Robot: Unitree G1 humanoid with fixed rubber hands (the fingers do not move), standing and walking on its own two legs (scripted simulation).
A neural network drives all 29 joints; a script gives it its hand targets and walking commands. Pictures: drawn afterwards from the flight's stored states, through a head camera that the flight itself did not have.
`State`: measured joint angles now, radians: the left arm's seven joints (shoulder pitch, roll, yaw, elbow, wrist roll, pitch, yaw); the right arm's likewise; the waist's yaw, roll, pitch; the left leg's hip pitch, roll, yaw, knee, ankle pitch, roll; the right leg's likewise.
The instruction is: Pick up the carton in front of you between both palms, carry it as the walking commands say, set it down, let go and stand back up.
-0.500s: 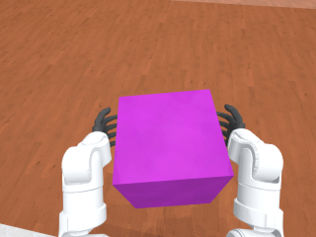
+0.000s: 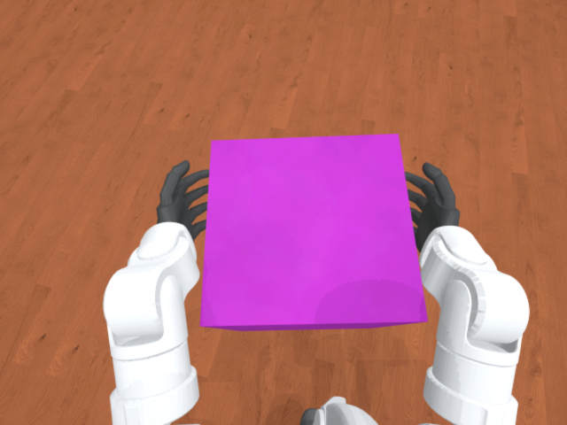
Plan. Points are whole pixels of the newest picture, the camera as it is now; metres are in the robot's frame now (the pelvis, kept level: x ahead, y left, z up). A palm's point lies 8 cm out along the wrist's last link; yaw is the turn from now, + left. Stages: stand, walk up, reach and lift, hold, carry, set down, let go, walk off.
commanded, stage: carry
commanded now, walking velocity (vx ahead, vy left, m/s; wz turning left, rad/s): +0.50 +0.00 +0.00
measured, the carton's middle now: (305, 250) +0.35 +0.00 +0.05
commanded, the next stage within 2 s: none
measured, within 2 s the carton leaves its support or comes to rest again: neither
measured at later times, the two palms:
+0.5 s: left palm (210, 9) +0.70 +0.16 +0.20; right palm (400, 31) +0.65 -0.14 +0.20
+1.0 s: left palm out of the picture +1.00 +0.23 +0.28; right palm out of the picture +1.02 -0.07 +0.28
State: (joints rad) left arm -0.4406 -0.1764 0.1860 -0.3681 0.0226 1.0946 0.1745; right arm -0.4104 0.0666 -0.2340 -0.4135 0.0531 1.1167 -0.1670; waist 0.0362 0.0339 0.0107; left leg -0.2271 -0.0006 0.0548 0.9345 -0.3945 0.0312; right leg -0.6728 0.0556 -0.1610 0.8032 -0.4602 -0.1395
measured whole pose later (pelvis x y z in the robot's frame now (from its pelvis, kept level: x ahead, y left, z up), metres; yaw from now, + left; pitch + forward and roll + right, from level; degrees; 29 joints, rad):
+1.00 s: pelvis +0.66 +0.06 +0.13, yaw +0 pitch +5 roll -1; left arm -0.60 -0.08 0.22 -0.11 -0.05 1.16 0.21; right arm -0.55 0.13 -0.34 -0.23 -0.08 1.16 -0.13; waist 0.12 0.02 -0.03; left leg -0.76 0.06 0.05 0.98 -0.31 0.04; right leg -0.22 0.00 -0.11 0.48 -0.52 -0.05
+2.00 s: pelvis +1.31 +0.10 +0.24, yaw -1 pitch +5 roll +1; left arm -0.53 -0.19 0.34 -0.17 0.09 1.19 0.16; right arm -0.56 0.08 -0.26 -0.14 0.00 1.21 -0.19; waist -0.15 0.03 -0.05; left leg -0.39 -0.02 0.13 0.58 -0.45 0.02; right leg -0.64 -0.02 -0.02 1.35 -0.47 -0.06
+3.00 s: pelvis +1.97 +0.06 +0.35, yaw +0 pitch +4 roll -1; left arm -0.54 -0.12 0.23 -0.07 0.05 1.23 0.19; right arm -0.60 0.08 -0.33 -0.08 -0.04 1.22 -0.14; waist 0.13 0.02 -0.08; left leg -0.47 0.00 0.00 1.30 -0.51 0.02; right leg -0.51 0.01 -0.15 0.74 -0.47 -0.10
